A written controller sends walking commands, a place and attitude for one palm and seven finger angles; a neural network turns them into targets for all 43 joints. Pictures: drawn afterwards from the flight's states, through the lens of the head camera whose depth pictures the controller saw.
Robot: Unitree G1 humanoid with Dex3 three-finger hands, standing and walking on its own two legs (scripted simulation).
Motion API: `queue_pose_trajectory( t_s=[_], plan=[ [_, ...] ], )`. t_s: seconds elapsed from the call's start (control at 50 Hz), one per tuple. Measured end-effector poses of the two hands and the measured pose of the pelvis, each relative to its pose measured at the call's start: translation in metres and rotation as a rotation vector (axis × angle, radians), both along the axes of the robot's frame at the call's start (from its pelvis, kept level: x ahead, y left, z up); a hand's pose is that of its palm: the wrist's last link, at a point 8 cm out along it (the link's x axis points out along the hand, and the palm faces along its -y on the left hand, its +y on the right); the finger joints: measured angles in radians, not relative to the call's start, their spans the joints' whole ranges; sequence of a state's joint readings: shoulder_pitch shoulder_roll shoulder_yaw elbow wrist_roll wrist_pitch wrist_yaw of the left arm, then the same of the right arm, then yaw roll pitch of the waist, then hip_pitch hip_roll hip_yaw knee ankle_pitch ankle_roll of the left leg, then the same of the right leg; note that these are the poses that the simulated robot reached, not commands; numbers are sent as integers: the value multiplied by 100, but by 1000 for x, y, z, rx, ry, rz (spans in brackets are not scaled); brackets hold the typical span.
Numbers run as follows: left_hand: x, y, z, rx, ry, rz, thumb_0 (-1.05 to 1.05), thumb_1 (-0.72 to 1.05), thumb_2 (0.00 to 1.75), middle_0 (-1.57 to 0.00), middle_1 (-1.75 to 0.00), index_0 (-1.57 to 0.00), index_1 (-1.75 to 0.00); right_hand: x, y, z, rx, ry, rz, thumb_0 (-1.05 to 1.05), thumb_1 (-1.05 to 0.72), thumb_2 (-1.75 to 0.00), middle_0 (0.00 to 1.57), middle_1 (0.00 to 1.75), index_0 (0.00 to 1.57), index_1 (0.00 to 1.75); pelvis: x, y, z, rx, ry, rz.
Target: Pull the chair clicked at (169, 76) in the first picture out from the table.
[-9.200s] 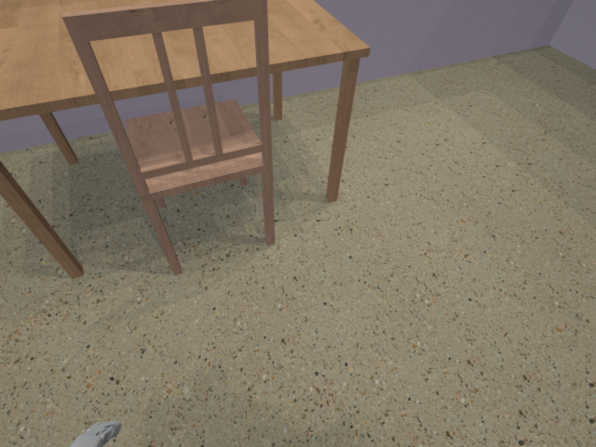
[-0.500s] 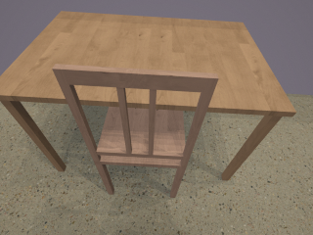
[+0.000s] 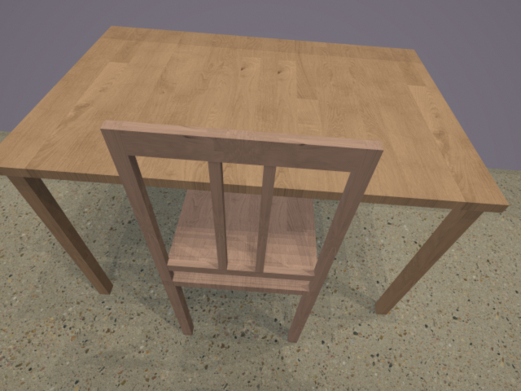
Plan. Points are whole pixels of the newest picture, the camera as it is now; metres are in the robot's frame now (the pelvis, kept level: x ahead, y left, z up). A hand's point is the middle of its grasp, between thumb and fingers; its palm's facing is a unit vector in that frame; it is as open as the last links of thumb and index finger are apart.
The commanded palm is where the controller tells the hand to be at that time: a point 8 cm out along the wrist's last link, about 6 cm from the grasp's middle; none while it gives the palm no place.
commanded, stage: come to a stop and stand still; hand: left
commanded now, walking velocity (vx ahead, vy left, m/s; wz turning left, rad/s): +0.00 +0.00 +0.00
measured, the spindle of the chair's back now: (219, 223) +0.44 +0.12 -0.06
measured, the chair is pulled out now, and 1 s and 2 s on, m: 0.00 0.00 0.00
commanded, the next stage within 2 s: look again from close up in 0.18 s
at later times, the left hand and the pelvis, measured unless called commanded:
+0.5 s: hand out of the picture -0.02 +0.17 -0.18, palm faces +0.03 -0.98 -0.18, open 7.4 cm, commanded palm none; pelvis -0.01 +0.00 +0.00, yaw +0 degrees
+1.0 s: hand out of the picture -0.05 +0.15 -0.18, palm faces +0.05 -0.99 -0.16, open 7.4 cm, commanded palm none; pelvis -0.01 -0.01 +0.00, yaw +0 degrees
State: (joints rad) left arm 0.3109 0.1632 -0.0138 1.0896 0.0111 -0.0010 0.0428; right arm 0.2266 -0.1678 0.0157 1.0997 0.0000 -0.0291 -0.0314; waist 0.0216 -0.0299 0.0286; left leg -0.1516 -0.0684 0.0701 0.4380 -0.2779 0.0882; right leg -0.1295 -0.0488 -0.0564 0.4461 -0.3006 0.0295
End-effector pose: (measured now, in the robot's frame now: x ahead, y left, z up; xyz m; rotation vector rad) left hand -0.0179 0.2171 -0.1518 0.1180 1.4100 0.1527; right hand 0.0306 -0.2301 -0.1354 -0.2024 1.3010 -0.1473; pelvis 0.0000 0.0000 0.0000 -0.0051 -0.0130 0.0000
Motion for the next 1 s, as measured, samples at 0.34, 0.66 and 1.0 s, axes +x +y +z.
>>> queue_pose_trajectory(
  t_s=[0.34, 0.66, 1.0],
  plan=[
    [5, 4, 2, 6, -17, -3, 1, 91, 90, -20, -30, -20, -30, -22, 6, -1, 10, 47, -18, 0, -92, -90, 20, 30, 20, 30, -2, 2, 2, 3, -13, 1],
    [-19, -4, 4, -4, 29, 7, 1, 91, 90, -20, -30, -20, -30, -49, 12, -4, 40, 99, -34, 0, -91, -90, 20, 30, 20, 30, -10, -1, 3, 6, -12, 2],
    [-32, -20, 5, -14, 44, 19, 1, 91, 90, -20, -30, -20, -30, -52, 4, -5, 43, 95, -36, 1, -92, -90, 20, 30, 20, 30, -14, -10, 4, 10, -11, 1]
  ],
)
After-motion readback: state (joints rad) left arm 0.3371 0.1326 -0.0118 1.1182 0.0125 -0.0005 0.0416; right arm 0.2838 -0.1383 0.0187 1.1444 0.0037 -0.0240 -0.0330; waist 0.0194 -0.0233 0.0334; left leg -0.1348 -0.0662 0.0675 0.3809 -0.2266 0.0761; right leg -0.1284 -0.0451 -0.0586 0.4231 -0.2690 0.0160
